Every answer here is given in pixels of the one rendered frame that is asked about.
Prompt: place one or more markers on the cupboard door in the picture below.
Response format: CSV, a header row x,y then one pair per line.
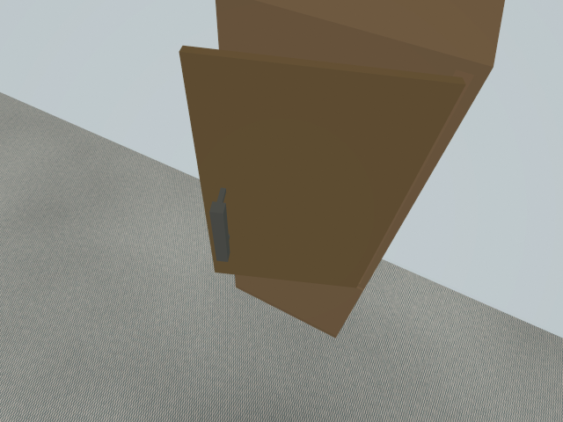
x,y
316,157

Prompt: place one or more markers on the handle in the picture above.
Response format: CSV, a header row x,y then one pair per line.
x,y
219,224

